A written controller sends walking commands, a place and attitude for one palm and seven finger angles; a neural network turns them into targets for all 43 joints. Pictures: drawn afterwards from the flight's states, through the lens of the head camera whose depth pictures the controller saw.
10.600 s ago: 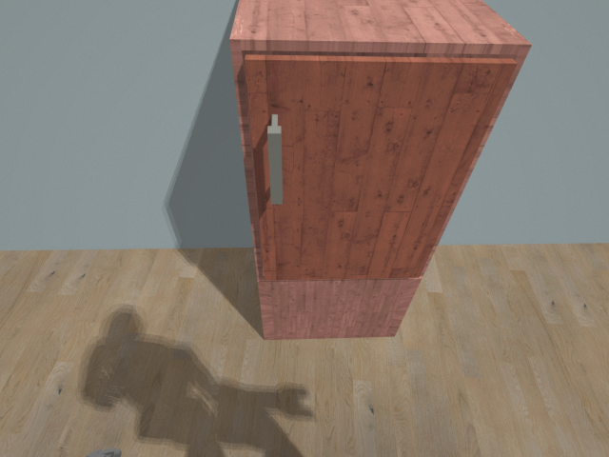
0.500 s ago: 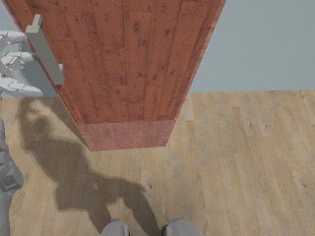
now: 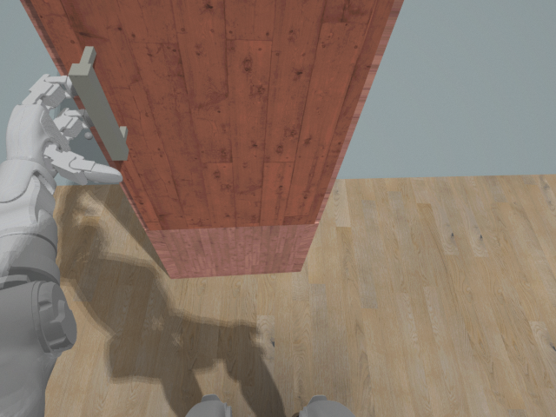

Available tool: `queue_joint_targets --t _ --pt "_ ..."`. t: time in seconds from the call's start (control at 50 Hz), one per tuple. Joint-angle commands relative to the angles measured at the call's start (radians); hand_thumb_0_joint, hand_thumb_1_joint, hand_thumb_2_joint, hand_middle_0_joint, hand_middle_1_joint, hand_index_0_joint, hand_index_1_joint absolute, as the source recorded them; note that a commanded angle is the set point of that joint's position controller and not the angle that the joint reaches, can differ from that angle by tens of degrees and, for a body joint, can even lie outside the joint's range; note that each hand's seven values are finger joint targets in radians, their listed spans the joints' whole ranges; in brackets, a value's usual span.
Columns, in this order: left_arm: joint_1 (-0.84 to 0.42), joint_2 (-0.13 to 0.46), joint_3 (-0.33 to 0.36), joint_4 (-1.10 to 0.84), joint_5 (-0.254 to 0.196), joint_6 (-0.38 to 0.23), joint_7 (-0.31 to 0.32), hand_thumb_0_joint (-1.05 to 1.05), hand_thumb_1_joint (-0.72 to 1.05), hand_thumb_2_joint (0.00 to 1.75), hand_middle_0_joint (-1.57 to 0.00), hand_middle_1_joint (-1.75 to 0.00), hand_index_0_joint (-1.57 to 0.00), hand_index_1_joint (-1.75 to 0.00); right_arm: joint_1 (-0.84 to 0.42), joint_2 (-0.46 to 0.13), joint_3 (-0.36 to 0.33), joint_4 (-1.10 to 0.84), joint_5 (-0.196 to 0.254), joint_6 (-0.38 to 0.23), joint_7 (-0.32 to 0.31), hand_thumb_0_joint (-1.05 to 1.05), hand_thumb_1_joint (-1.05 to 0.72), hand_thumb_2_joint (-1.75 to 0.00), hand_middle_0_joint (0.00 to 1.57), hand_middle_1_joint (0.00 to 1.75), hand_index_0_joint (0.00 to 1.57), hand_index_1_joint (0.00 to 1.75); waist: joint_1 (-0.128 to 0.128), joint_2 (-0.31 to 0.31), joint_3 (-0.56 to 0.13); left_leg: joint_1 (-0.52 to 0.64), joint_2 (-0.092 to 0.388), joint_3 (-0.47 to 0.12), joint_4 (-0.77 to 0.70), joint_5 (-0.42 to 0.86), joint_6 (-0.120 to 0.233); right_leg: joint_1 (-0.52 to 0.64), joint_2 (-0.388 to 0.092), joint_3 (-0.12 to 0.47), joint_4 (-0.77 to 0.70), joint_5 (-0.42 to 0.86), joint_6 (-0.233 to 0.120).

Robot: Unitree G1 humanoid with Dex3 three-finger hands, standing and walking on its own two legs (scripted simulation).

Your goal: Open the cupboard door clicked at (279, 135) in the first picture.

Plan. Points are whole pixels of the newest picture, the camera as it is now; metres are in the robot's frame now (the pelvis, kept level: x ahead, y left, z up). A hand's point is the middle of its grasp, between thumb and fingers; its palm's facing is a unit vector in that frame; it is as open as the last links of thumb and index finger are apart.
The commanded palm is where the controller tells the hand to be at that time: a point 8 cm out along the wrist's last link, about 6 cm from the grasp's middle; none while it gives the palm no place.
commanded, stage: slide the fingers in behind the handle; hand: left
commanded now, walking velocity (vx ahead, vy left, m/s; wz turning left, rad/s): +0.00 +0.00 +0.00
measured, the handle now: (105, 108) +0.53 +0.23 +0.10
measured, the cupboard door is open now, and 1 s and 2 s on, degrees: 0 0 2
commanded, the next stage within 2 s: close the thumb around the handle in 0.84 s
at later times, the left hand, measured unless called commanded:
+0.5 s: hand (117, 133) +0.48 +0.20 +0.11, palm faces +0.02 -1.00 +0.01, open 14.0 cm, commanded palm +0.46 +0.25 +0.11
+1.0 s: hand (118, 132) +0.48 +0.20 +0.11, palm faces +0.03 -1.00 +0.00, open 13.9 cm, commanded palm +0.46 +0.25 +0.11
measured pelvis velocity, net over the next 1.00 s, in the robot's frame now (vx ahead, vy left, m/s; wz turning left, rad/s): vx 0.00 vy -0.01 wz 0.00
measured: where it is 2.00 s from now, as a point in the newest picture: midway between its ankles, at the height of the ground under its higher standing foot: outside the picture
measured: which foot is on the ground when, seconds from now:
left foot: down 0.00-1.00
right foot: down 0.00-1.00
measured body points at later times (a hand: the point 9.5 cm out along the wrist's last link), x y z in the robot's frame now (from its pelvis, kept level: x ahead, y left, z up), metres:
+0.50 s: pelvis -0.01 -0.01 +0.00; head +0.09 +0.01 +0.44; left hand +0.47 +0.26 +0.11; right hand +0.00 -0.28 -0.11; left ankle +0.01 +0.09 -0.69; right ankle -0.01 -0.13 -0.69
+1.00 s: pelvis +0.00 -0.01 +0.00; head +0.09 +0.01 +0.44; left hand +0.48 +0.26 +0.11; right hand +0.01 -0.28 -0.11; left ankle +0.01 +0.09 -0.69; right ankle -0.01 -0.13 -0.69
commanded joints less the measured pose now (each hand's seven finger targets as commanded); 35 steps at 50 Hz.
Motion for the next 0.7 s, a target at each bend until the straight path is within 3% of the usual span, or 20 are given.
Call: queue_joint_targets --t 0.0,0.02,0.04,0.1,0.12,0.18,0.2,0.22,0.24,0.3,0.32,0.38,0.42,0.46,0.5,0.54,0.58,0.6,0.66,0.68 --pt "-0.472 0.256 0.013 -0.233 -0.013 -0.077 0.018 0.00 -0.50 0.30 -0.30 -1.20 -0.30 -1.20 0.129 -0.184 -0.071 -0.051 -0.004 -0.025 -0.015 0.00 -0.90 -0.90 0.20 0.30 0.20 0.30 -0.018 0.130 -0.398 0.389 -0.019 -0.079 -0.096 0.394 -0.007 0.057 0.045 0.015 -0.065 0.303 -0.026" --pt "-0.487 0.219 -0.015 -0.237 -0.011 -0.080 0.021 0.00 -0.50 0.30 -0.30 -1.20 -0.30 -1.20 0.129 -0.179 -0.072 -0.045 -0.005 -0.028 -0.014 0.00 -0.90 -0.90 0.20 0.30 0.20 0.30 -0.027 0.141 -0.398 0.404 -0.017 -0.082 -0.094 0.401 -0.008 0.042 0.044 0.013 -0.066 0.300 -0.026" --pt "-0.486 0.215 -0.009 -0.242 -0.014 -0.083 0.025 0.00 -0.50 0.30 -0.30 -1.20 -0.30 -1.20 0.129 -0.179 -0.074 -0.041 -0.007 -0.032 -0.012 0.00 -0.90 -0.90 0.20 0.30 0.20 0.30 -0.021 0.149 -0.405 0.410 -0.017 -0.082 -0.093 0.393 -0.009 0.040 0.045 0.013 -0.068 0.292 -0.026" --pt "-0.444 0.226 0.011 -0.219 -0.015 -0.083 0.035 0.00 -0.50 0.30 -0.30 -1.20 -0.30 -1.20 0.132 -0.181 -0.075 -0.039 -0.005 -0.033 -0.012 0.00 -0.90 -0.90 0.20 0.30 0.20 0.30 -0.014 0.098 -0.420 0.395 -0.018 -0.079 -0.092 0.411 -0.006 0.069 0.045 0.014 -0.063 0.318 -0.025" --pt "-0.461 0.202 -0.012 -0.214 -0.014 -0.076 0.037 0.00 -0.50 0.30 -0.30 -1.20 -0.30 -1.20 0.126 -0.178 -0.072 -0.039 -0.005 -0.035 -0.011 0.00 -0.90 -0.90 0.20 0.30 0.20 0.30 -0.021 0.111 -0.395 0.375 -0.021 -0.072 -0.094 0.383 -0.005 0.067 0.043 0.017 -0.069 0.310 -0.022" --pt "-0.458 0.279 0.039 -0.158 0.000 -0.062 0.054 0.00 -0.50 0.30 -0.30 -1.20 -0.30 -1.20 0.131 -0.186 -0.066 -0.040 -0.005 -0.033 -0.016 0.00 -0.90 -0.90 0.20 0.30 0.20 0.30 -0.015 0.050 -0.340 0.276 -0.029 -0.064 -0.102 0.298 0.005 0.107 0.039 0.026 -0.076 0.280 -0.022" --pt "-0.495 0.275 0.024 -0.190 0.005 -0.066 0.055 0.00 -0.50 0.30 -0.30 -1.20 -0.30 -1.20 0.126 -0.183 -0.066 -0.045 -0.003 -0.036 -0.016 0.00 -0.90 -0.90 0.20 0.30 0.20 0.30 -0.023 0.083 -0.371 0.288 -0.031 -0.057 -0.104 0.299 0.006 0.114 0.037 0.034 -0.077 0.293 -0.017" --pt "-0.476 0.292 0.038 -0.182 0.012 -0.071 0.058 0.00 -0.50 0.30 -0.30 -1.20 -0.30 -1.20 0.127 -0.181 -0.066 -0.047 -0.004 -0.038 -0.018 0.00 -0.90 -0.90 0.20 0.30 0.20 0.30 -0.008 0.095 -0.377 0.287 -0.032 -0.059 -0.102 0.298 0.002 0.118 0.036 0.033 -0.073 0.287 -0.021" --pt "-0.496 0.265 0.014 -0.208 0.011 -0.079 0.059 0.00 -0.50 0.30 -0.30 -1.20 -0.30 -1.20 0.127 -0.178 -0.066 -0.048 -0.004 -0.040 -0.016 0.00 -0.90 -0.90 0.20 0.30 0.20 0.30 -0.020 0.106 -0.392 0.306 -0.031 -0.058 -0.100 0.311 0.003 0.114 0.038 0.034 -0.072 0.297 -0.020" --pt "-0.482 0.261 0.026 -0.222 0.001 -0.101 0.056 0.00 -0.50 0.30 -0.30 -1.20 -0.30 -1.20 0.135 -0.177 -0.071 -0.044 -0.005 -0.043 -0.015 0.00 -0.90 -0.90 0.20 0.30 0.20 0.30 -0.012 0.109 -0.439 0.344 -0.028 -0.061 -0.092 0.358 0.000 0.121 0.042 0.032 -0.064 0.328 -0.022" --pt "-0.481 0.230 0.006 -0.223 -0.003 -0.100 0.053 0.00 -0.50 0.30 -0.30 -1.20 -0.30 -1.20 0.132 -0.173 -0.071 -0.043 -0.005 -0.045 -0.012 0.00 -0.90 -0.90 0.20 0.30 0.20 0.30 -0.014 0.133 -0.428 0.347 -0.029 -0.057 -0.092 0.355 -0.001 0.113 0.042 0.032 -0.067 0.326 -0.022" --pt "-0.454 0.200 -0.011 -0.181 -0.007 -0.081 0.052 0.00 -0.50 0.30 -0.30 -1.20 -0.30 -1.20 0.138 -0.176 -0.072 -0.039 -0.005 -0.043 -0.012 0.00 -0.90 -0.90 0.20 0.30 0.20 0.30 -0.022 0.092 -0.385 0.321 -0.029 -0.055 -0.097 0.331 0.003 0.106 0.043 0.029 -0.075 0.313 -0.022" --pt "-0.457 0.214 -0.003 -0.184 -0.006 -0.072 0.057 0.00 -0.50 0.30 -0.30 -1.20 -0.30 -1.20 0.138 -0.177 -0.073 -0.039 -0.003 -0.042 -0.012 0.00 -0.90 -0.90 0.20 0.30 0.20 0.30 -0.016 0.090 -0.381 0.302 -0.031 -0.051 -0.102 0.307 0.004 0.114 0.040 0.033 -0.080 0.301 -0.019" --pt "-0.485 0.232 0.002 -0.183 0.002 -0.068 0.068 0.00 -0.50 0.30 -0.30 -1.20 -0.30 -1.20 0.140 -0.179 -0.072 -0.035 -0.003 -0.042 -0.013 0.00 -0.90 -0.90 0.20 0.30 0.20 0.30 -0.026 0.074 -0.361 0.281 -0.030 -0.052 -0.106 0.283 0.007 0.112 0.039 0.035 -0.084 0.285 -0.017" --pt "-0.485 0.271 0.033 -0.190 0.008 -0.080 0.076 0.00 -0.50 0.30 -0.30 -1.20 -0.30 -1.20 0.146 -0.180 -0.072 -0.035 -0.004 -0.043 -0.016 0.00 -0.90 -0.90 0.20 0.30 0.20 0.30 -0.016 0.077 -0.393 0.291 -0.030 -0.054 -0.104 0.308 0.006 0.129 0.038 0.037 -0.077 0.304 -0.019" --pt "-0.493 0.212 -0.016 -0.186 0.011 -0.081 0.072 0.00 -0.50 0.30 -0.30 -1.20 -0.30 -1.20 0.141 -0.174 -0.072 -0.034 -0.004 -0.046 -0.014 0.00 -0.90 -0.90 0.20 0.30 0.20 0.30 -0.029 0.104 -0.369 0.304 -0.030 -0.052 -0.101 0.297 0.004 0.092 0.038 0.035 -0.081 0.288 -0.018" --pt "-0.500 0.246 0.014 -0.177 0.006 -0.085 0.074 0.00 -0.50 0.30 -0.30 -1.20 -0.30 -1.20 0.151 -0.180 -0.073 -0.029 -0.006 -0.047 -0.016 0.00 -0.90 -0.90 0.20 0.30 0.20 0.30 -0.028 0.073 -0.383 0.294 -0.030 -0.055 -0.094 0.306 0.007 0.114 0.041 0.038 -0.078 0.300 -0.020" --pt "-0.503 0.250 0.010 -0.173 0.008 -0.085 0.071 0.00 -0.50 0.30 -0.30 -1.20 -0.30 -1.20 0.148 -0.181 -0.071 -0.031 -0.004 -0.047 -0.016 0.00 -0.90 -0.90 0.20 0.30 0.20 0.30 -0.027 0.085 -0.391 0.293 -0.031 -0.055 -0.099 0.297 0.005 0.114 0.039 0.040 -0.078 0.294 -0.018" --pt "-0.494 0.217 -0.005 -0.195 0.008 -0.089 0.070 0.00 -0.50 0.30 -0.30 -1.20 -0.30 -1.20 0.149 -0.177 -0.075 -0.031 -0.007 -0.050 -0.012 0.00 -0.90 -0.90 0.20 0.30 0.20 0.30 -0.024 0.116 -0.416 0.338 -0.027 -0.057 -0.094 0.338 0.002 0.092 0.041 0.033 -0.071 0.309 -0.021" --pt "-0.480 0.235 0.018 -0.187 0.003 -0.090 0.073 0.00 -0.50 0.30 -0.30 -1.20 -0.30 -1.20 0.158 -0.179 -0.075 -0.030 -0.008 -0.048 -0.013 0.00 -0.90 -0.90 0.20 0.30 0.20 0.30 -0.020 0.085 -0.422 0.334 -0.029 -0.059 -0.087 0.362 0.005 0.108 0.043 0.032 -0.066 0.332 -0.022"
